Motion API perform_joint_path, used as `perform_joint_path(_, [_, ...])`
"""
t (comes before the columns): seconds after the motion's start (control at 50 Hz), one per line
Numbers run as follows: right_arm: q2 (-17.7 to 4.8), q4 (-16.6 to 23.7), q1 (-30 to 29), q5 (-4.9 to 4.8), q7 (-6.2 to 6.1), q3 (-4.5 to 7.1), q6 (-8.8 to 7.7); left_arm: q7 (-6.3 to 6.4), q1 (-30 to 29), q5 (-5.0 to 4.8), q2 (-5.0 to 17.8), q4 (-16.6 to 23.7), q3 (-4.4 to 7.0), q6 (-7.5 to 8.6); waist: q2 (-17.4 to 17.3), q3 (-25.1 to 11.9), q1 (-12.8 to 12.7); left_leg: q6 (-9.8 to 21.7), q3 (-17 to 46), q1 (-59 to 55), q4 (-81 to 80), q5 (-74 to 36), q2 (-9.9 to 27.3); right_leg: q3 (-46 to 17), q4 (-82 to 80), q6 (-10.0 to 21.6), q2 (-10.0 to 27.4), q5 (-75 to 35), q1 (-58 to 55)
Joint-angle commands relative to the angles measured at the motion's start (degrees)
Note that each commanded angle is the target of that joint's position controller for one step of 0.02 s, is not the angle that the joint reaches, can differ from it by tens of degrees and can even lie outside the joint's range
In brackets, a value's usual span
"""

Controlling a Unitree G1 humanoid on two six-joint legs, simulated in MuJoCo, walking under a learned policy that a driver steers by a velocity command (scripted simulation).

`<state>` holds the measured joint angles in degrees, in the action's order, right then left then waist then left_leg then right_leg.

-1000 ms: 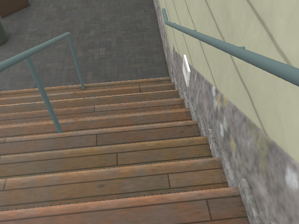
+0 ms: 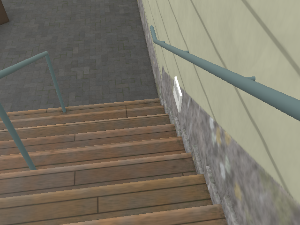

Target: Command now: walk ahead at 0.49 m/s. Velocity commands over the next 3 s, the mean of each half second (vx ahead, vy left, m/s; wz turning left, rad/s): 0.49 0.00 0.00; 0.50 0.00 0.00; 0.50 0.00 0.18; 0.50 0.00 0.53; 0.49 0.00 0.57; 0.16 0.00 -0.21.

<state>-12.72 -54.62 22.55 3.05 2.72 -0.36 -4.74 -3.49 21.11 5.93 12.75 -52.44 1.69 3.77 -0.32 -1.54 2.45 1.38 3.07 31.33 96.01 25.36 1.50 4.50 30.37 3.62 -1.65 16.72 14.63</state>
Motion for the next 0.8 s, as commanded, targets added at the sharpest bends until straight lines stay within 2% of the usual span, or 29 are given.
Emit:
perform_joint_path(0.02, [0.2,3.7,-3.3,1.48,-0.74,-0.45,-0.46,1.06,-1.7,-1.21,-5.6,4.1,-3.02,2.68,1.4,6.9,1.1,1.9,4.2,11.0,-32.1,-24.6,9.5,-13.1,-10.3,14.5,14.7,-28.8,11.6])
perform_joint_path(0.04, [0.1,2.7,-1.6,1.92,-0.11,-0.55,0.52,1.4,2.8,-2.37,-1.6,2.1,-2.11,2.78,5.1,4.5,0.3,0.6,0.3,8.4,-34.5,-22.5,7.0,-12.3,-10.6,15.7,13.3,-27.2,12.3])
perform_joint_path(0.06, [1.2,2.9,-2.4,1.89,0.51,-1.28,1.13,1.22,7.3,-2.08,0.7,-0.8,-1.65,2.99,4.7,2.4,0.0,-0.5,-2.2,5.3,-35.2,-21.3,6.0,-11.9,-9.2,15.7,13.3,-27.9,15.2])
perform_joint_path(0.08, [2.4,1.9,0.3,2.34,1.31,-2.35,0.8,1.02,8.4,-0.1,1.9,-1.3,-1.56,3.46,3.2,1.4,0.8,-0.3,-1.1,2.4,-32.6,-31.1,6.0,-12.3,-4.0,15.4,13.3,-27.2,18.5])
perform_joint_path(0.1, [1.6,2.0,-3.2,3.18,1.17,-2.4,0.53,2.85,10.8,-0.51,-3.0,-2.1,-2.94,4.3,0.1,0.3,-2.6,-0.2,4.8,13.4,-46.6,-48.1,9.0,-12.0,2.3,12.4,12.2,-17.4,7.7])
perform_joint_path(0.12, [0.2,2.2,-7.0,2.08,0.47,-2.47,-0.05,3.66,7.1,-0.57,-2.8,0.5,-3.29,4.73,-0.8,-1.5,-3.5,-0.1,2.9,4.8,-58.2,-63.0,7.9,-6.9,7.2,8.5,7.1,-10.1,13.8])
perform_joint_path(0.14, [-0.6,3.3,-9.6,1.62,-0.02,-2.04,0.42,3.08,6.3,0.6,-0.7,0.6,-3.2,4.09,1.0,0.1,-2.3,-0.3,-2.0,-7.4,-57.1,-62.8,4.9,-6.3,5.3,7.9,5.6,-4.1,26.0])
perform_joint_path(0.18, [-2.3,4.5,-11.8,1.91,0.21,-1.96,1.54,2.06,7.3,-0.32,1.0,-0.2,-2.95,2.92,2.0,3.9,-2.7,-1.4,-2.6,-9.5,-56.1,-54.6,4.6,-10.3,8.2,9.3,8.0,5.4,29.3])
perform_joint_path(0.22, [-3.7,5.9,-14.6,1.68,0.04,-1.67,1.94,2.23,11.6,-0.88,0.7,-3.0,-3.63,2.65,1.2,7.9,-4.0,-2.1,-1.6,-3.9,-60.7,-45.8,4.9,-17.0,12.1,10.7,12.1,7.2,20.8])
perform_joint_path(0.26, [-3.4,7.2,-21.9,1.51,0.37,-2.08,1.89,3.11,16.6,-1.05,1.3,-6.2,-3.36,1.59,1.2,9.3,-9.1,-2.1,1.1,4.0,-71.9,-37.9,5.8,-22.4,17.3,10.4,15.0,5.4,4.3])
perform_joint_path(0.3, [-4.2,3.8,-17.3,-0.62,0.2,-1.58,0.39,2.31,15.8,-1.28,5.2,-7.1,-1.77,-0.03,-1.3,7.2,-7.9,-1.1,-3.3,-8.7,-80.1,-39.2,3.8,-19.7,25.4,9.5,12.4,-0.1,4.1])
perform_joint_path(0.32, [-7.4,0.2,-6.4,-1.15,-0.11,0.23,-0.38,-0.21,14.7,0.6,8.9,-7.7,-0.54,-0.77,-3.6,3.1,-2.7,0.1,-7.3,-24.6,-78.1,-39.0,0.7,-15.3,36.3,8.7,9.3,-5.6,8.6])
perform_joint_path(0.34, [-12.3,-5.0,11.7,0.38,0.12,2.92,-0.32,-3.25,18.7,2.74,6.7,-10.6,-0.44,-0.7,-6.8,-2.0,4.6,5.5,-7.2,-45.9,-70.9,-52.7,3.3,-8.8,54.9,4.2,3.4,-11.0,21.4])
perform_joint_path(0.36, [-17.5,-5.2,18.7,0.49,1.59,4.95,-0.02,-4.94,29.7,1.22,-4.0,-11.7,-2.47,0.04,-21.1,-18.5,2.3,21.3,2.5,-71.2,-54.3,-84.7,17.2,-3.5,85.6,-1.0,-1.8,31.3,36.6])
perform_joint_path(0.38, [-16.6,-6.2,21.1,2.6,2.45,5.23,0.19,-4.97,15.7,-1.41,1.0,-4.4,-1.72,0.54,-12.9,-15.6,7.8,23.9,15.6,-69.5,-60.4,-70.5,20.1,-4.9,96.2,-1.2,-2.9,31.5,52.1])
perform_joint_path(0.4, [-16.6,-5.3,16.8,3.43,2.15,5.92,0.56,-3.54,6.5,-3.71,2.3,2.2,-1.55,1.01,-9.6,-8.9,8.6,24.3,26.5,-63.2,-67.8,-41.1,26.2,-7.9,93.9,-1.9,-0.5,23.7,64.9])
perform_joint_path(0.42, [-7.9,-4.1,9.1,5.06,1.96,3.76,0.78,-1.44,5.7,-3.21,1.8,1.0,-1.73,1.06,2.6,-0.2,4.6,19.0,22.6,-46.0,-71.0,-20.7,24.3,-12.8,87.1,-0.5,5.6,8.8,62.2])
perform_joint_path(0.44, [-2.8,-3.1,4.1,4.48,1.95,1.84,0.64,-0.17,9.2,-2.65,-1.0,-1.2,-1.93,0.45,3.9,2.4,-0.5,19.4,19.0,-28.1,-73.0,-17.6,21.0,-14.5,79.4,1.1,8.2,-0.9,51.0])
perform_joint_path(0.46, [4.2,-1.0,-3.3,3.66,0.55,-0.55,-0.39,0.05,7.8,-0.66,-3.1,-0.4,-2.53,0.32,4.9,5.9,-5.3,15.9,12.5,-12.8,-76.0,-18.3,15.4,-15.4,61.6,2.9,11.3,-13.2,40.9])
perform_joint_path(0.48, [4.2,-0.9,-6.2,2.68,-0.4,-0.73,-1.36,-0.57,5.2,0.99,-5.3,0.4,-2.95,-0.48,0.3,9.8,-5.4,15.3,8.3,-3.0,-77.9,-16.2,11.8,-13.1,55.7,4.2,11.9,-15.0,36.3])
perform_joint_path(0.5, [3.9,0.9,-8.6,0.74,-1.24,-0.69,-2.7,-1.23,3.3,1.46,-3.7,0.1,-2.66,-0.26,2.5,8.0,-5.1,15.6,4.0,2.6,-79.6,-15.1,9.4,-10.1,41.4,3.2,10.9,-24.2,29.8])
perform_joint_path(0.52, [1.1,-1.3,-3.6,0.66,-1.38,-0.56,-3.39,-1.63,1.1,1.78,-1.7,0.0,-1.87,-0.63,1.2,7.1,-3.0,17.1,5.0,1.1,-79.5,-12.1,9.2,-8.6,36.8,2.1,10.1,-27.1,29.5])
perform_joint_path(0.58, [-4.7,-2.8,2.2,3.64,-0.84,0.32,-3.52,-1.88,3.0,1.53,-0.1,0.1,-2.03,0.06,1.4,2.0,-4.4,17.3,6.2,-1.8,-70.0,-23.0,9.5,-8.1,36.0,-1.0,8.6,-27.2,27.2])
perform_joint_path(0.64, [1.3,-7.5,14.4,1.86,-2.69,-1.7,-3.47,-0.33,-8.9,1.83,0.2,3.9,-2.45,0.34,0.5,3.9,3.7,18.2,16.2,-31.1,-61.7,-18.5,14.2,-16.0,18.9,-4.6,12.4,-36.1,56.0])
perform_joint_path(0.66, [2.5,-5.4,12.2,0.88,-3.12,-2.49,-3.02,-0.8,-9.6,2.24,1.2,3.1,-2.74,0.48,2.7,3.0,3.3,16.0,10.3,-24.7,-57.5,-16.3,9.5,-13.4,8.6,-4.3,11.7,-47.5,47.5])
perform_joint_path(0.68, [2.1,-4.4,11.0,1.64,-2.4,-2.87,-2.3,-0.97,-10.8,2.22,0.5,3.5,-2.77,0.26,0.4,2.6,2.2,14.6,5.9,-9.1,-57.7,-12.6,5.5,-7.9,8.4,-3.5,9.6,-51.0,29.8])
perform_joint_path(0.7, [0.8,-3.8,8.6,2.47,-1.37,-2.78,-1.8,-1.38,-11.2,1.81,1.1,4.6,-2.86,-0.46,-0.8,4.0,1.0,13.9,4.4,3.0,-59.0,-7.8,4.3,-4.9,11.1,-2.9,8.1,-50.3,17.6])
perform_joint_path(0.74, [-0.8,-3.3,8.0,2.13,-0.11,-2.56,-1.66,-1.61,-13.1,2.02,3.6,6.4,-2.63,-1.08,-0.7,7.3,1.1,14.4,6.3,5.5,-57.3,-0.2,6.0,-3.7,9.7,-3.3,6.7,-41.5,13.5])
perform_joint_path(0.8, [-4.6,-4.8,12.0,0.72,-1.96,-1.35,-1.8,-2.04,-21.4,0.59,3.4,9.9,-3.29,-1.02,-1.3,9.0,6.1,14.8,14.1,-14.2,-51.9,-7.3,9.0,-5.8,-3.9,-3.1,6.2,-26.3,21.4])
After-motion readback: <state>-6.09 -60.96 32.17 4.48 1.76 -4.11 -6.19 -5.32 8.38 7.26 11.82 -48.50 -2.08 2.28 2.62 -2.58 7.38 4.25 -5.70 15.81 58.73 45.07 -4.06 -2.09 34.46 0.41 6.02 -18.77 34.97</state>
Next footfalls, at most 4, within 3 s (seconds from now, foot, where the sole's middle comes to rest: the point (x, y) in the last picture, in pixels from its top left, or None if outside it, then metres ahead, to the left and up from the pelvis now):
0.32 left None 0.32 0.14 -0.94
0.90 right None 0.59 -0.07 -1.10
1.38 left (119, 198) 0.91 0.19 -1.27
1.88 right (143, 175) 1.18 0.03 -1.43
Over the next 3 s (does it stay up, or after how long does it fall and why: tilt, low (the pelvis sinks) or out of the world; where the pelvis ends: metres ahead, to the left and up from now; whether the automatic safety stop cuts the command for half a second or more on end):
stays up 1.49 0.40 -0.84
